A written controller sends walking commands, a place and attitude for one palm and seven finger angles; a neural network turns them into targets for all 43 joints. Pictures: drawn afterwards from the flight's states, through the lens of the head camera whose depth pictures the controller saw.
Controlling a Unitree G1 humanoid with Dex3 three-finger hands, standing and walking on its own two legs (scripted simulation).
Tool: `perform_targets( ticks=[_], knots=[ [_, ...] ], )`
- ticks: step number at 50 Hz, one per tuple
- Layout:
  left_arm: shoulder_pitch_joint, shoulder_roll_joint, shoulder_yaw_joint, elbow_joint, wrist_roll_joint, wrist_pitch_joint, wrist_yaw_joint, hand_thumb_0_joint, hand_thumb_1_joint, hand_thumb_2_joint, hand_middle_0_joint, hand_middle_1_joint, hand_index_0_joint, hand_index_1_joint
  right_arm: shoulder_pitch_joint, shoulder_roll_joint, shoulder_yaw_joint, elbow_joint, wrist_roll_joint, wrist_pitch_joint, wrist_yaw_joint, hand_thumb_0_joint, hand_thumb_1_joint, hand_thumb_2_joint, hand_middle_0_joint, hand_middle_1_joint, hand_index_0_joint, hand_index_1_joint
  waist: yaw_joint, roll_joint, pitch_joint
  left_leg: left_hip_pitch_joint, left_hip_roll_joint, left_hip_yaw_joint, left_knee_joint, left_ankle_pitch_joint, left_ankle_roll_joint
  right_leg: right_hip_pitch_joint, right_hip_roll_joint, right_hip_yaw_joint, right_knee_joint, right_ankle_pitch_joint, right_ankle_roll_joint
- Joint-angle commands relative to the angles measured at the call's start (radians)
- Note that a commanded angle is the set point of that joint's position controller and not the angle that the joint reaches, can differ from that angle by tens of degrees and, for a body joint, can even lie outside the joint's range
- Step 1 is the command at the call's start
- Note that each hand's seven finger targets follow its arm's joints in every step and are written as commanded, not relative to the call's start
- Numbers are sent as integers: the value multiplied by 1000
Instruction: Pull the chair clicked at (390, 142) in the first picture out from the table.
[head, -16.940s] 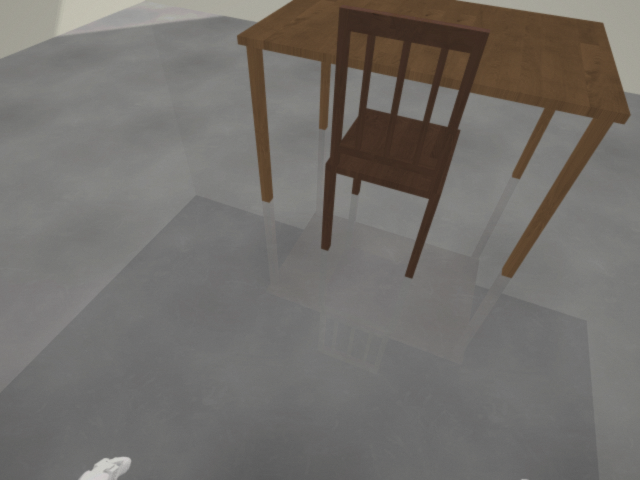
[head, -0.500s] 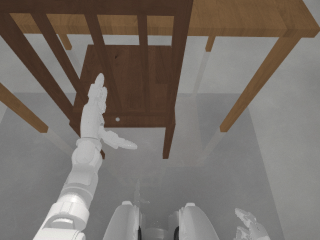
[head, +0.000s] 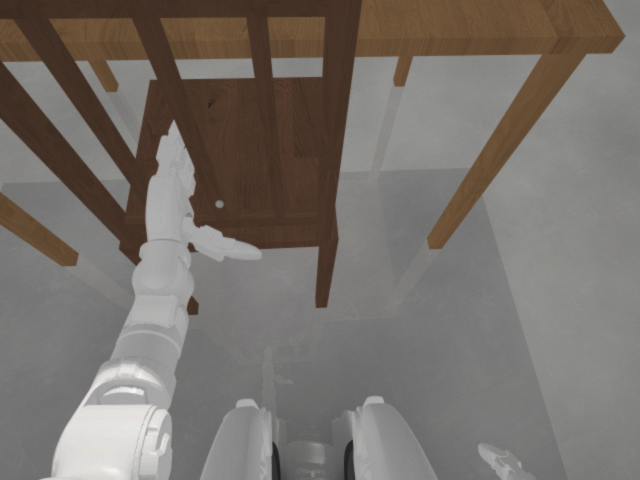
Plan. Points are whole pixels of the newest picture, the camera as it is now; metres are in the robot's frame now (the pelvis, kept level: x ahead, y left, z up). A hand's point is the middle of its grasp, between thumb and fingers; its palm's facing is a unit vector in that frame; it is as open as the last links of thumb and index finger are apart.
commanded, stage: push the fingers through the gap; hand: left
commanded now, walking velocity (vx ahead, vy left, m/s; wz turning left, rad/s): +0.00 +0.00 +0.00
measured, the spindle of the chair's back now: (195, 145) +0.52 +0.14 +0.05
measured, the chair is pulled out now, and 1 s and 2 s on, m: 0.00 0.00 0.00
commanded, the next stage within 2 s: hook a spindle and tug to test in 0.76 s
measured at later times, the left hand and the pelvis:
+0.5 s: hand (223, 178) +0.49 +0.11 +0.02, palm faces +0.02 -1.00 -0.04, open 16.9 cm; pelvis +0.00 +0.00 +0.00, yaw -1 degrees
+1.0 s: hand (224, 181) +0.48 +0.11 +0.03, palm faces +0.01 -1.00 -0.04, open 16.8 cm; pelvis +0.00 +0.00 +0.00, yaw -1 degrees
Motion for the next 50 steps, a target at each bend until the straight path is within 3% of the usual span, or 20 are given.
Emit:
perform_targets(
  ticks=[1, 5, 8, 11, 12, 13, 16, 18, 24, 26, 27, 33, 34, 37, 38, 42, 43, 45, 48, 50],
  knots=[
    [-379, 149, 47, -139, 11, -72, 13, 0, -500, 300, -60, -80, -60, -80, 110, -148, -56, -65, -1, -16, -5, 0, -900, -900, 200, 300, 200, 300, -39, -42, -443, 291, -37, -43, -123, 270, 9, 231, 27, 47, -183, 295, -5],
    [-462, 166, 62, -109, 21, -94, 20, 0, -500, 300, -60, -80, -60, -80, 117, -151, -56, -54, -6, -14, -5, 0, -900, -900, 200, 300, 200, 300, -48, -6, -453, 313, -36, -47, -118, 272, 7, 196, 27, 43, -177, 281, -8],
    [-494, 170, 59, -117, 28, -110, 16, 0, -500, 300, -60, -80, -60, -80, 130, -154, -58, -53, -10, -13, -1, 0, -900, -900, 200, 300, 200, 300, -45, 34, -507, 356, -34, -55, -115, 318, 3, 188, 28, 40, -161, 308, -12],
    [-521, 138, 31, -88, 36, -107, 14, 0, -500, 300, -60, -80, -60, -80, 141, -153, -60, -42, -14, -3, 6, 0, -900, -900, 200, 300, 200, 300, -60, 59, -514, 405, -26, -68, -114, 358, -3, 144, 31, 26, -156, 316, -13],
    [-516, 143, 37, -79, 40, -104, 16, 0, -500, 300, -60, -80, -60, -80, 147, -155, -62, -41, -15, 1, 8, 0, -900, -900, 200, 300, 200, 300, -55, 63, -519, 413, -25, -70, -116, 367, -5, 142, 31, 23, -156, 317, -14],
    [-517, 127, 26, -66, 41, -97, 17, 0, -500, 300, -60, -80, -60, -80, 151, -156, -62, -42, -15, 5, 10, 0, -900, -900, 200, 300, 200, 300, -63, 56, -528, 419, -25, -70, -113, 379, -3, 137, 32, 22, -155, 324, -13],
    [-529, 173, 73, -39, 40, -86, 28, 0, -500, 300, -60, -80, -60, -80, 159, -159, -61, -40, -17, 17, 11, 0, -900, -900, 200, 300, 200, 300, -57, 34, -519, 375, -29, -63, -114, 369, 0, 174, 32, 28, -161, 339, -10],
    [-553, 191, 90, -4, 45, -85, 36, 0, -500, 300, -60, -80, -60, -80, 163, -160, -57, -41, -17, 23, 11, 0, -900, -900, 200, 300, 200, 300, -67, 10, -500, 350, -31, -62, -114, 349, 5, 170, 34, 28, -162, 329, -9],
    [-572, 180, 79, -44, 46, -125, 30, 0, -500, 300, -60, -80, -60, -80, 160, -153, -56, -49, -23, 29, 19, 0, -900, -900, 200, 300, 200, 300, -60, 43, -532, 373, -30, -59, -113, 358, 4, 180, 34, 34, -161, 337, -11],
    [-569, 210, 98, -23, 51, -124, 27, 0, -500, 300, -60, -80, -60, -80, 164, -157, -57, -41, -23, 33, 19, 0, -900, -900, 200, 300, 200, 300, -62, 37, -514, 352, -30, -56, -112, 337, 5, 185, 34, 36, -165, 326, -11],
    [-543, 209, 102, -9, 54, -119, 25, 0, -500, 300, -60, -80, -60, -80, 166, -155, -56, -46, -22, 36, 20, 0, -900, -900, 200, 300, 200, 300, -53, 29, -514, 338, -33, -53, -114, 331, 5, 199, 35, 38, -166, 324, -11],
    [-579, 159, 58, -25, 44, -118, 13, 0, -500, 300, -60, -80, -60, -80, 168, -150, -57, -52, -18, 39, 21, 0, -900, -900, 200, 300, 200, 300, -69, 34, -509, 369, -29, -61, -118, 339, 7, 171, 37, 33, -168, 320, -11],
    [-576, 170, 69, -31, 42, -120, 15, 0, -500, 300, -60, -80, -60, -80, 166, -153, -59, -50, -19, 38, 20, 0, -900, -900, 200, 300, 200, 300, -62, 58, -521, 383, -27, -64, -119, 347, 4, 164, 35, 32, -166, 318, -12],
    [-571, 194, 89, -40, 41, -124, 19, 0, -500, 300, -60, -80, -60, -80, 172, -153, -60, -45, -21, 40, 19, 0, -900, -900, 200, 300, 200, 300, -61, 29, -533, 372, -29, -60, -112, 367, 7, 196, 37, 36, -166, 350, -10],
    [-578, 181, 73, -58, 42, -128, 18, 0, -500, 300, -60, -80, -60, -80, 171, -152, -60, -48, -21, 39, 19, 0, -900, -900, 200, 300, 200, 300, -63, 61, -543, 399, -27, -65, -115, 385, 3, 177, 36, 32, -158, 352, -12],
    [-515, 199, 97, -47, 44, -121, 22, 0, -500, 300, -60, -80, -60, -80, 166, -149, -59, -51, -20, 44, 21, 0, -900, -900, 200, 300, 200, 300, -47, 34, -530, 366, -30, -53, -116, 379, 5, 214, 35, 37, -163, 370, -10],
    [-518, 173, 70, -53, 49, -120, 20, 0, -500, 300, -60, -80, -60, -80, 166, -148, -59, -54, -19, 45, 21, 0, -900, -900, 200, 300, 200, 300, -53, 45, -531, 388, -29, -58, -120, 389, 4, 195, 36, 32, -159, 368, -12],
    [-508, 141, 51, -43, 48, -112, 24, 0, -500, 300, -95, -190, -95, -190, 160, -147, -61, -53, -19, 48, 25, 0, -900, -900, 200, 300, 200, 300, -61, 43, -507, 398, -24, -62, -122, 379, 1, 166, 35, 25, -165, 346, -11],
    [-523, 147, 55, -30, 43, -105, 27, 0, -500, 300, -148, -354, -148, -354, 162, -149, -59, -55, -16, 49, 22, 0, -900, -900, 200, 300, 200, 300, -70, -3, -483, 357, -30, -56, -124, 343, 9, 189, 38, 32, -176, 338, -9],
    [-549, 167, 73, -50, 39, -114, 31, 0, -500, 300, -183, -464, -183, -464, 156, -149, -58, -52, -18, 47, 19, 0, -900, -900, 200, 300, 200, 300, -66, 14, -496, 347, -32, -51, -118, 332, 10, 199, 35, 39, -176, 335, -7]
  ],
)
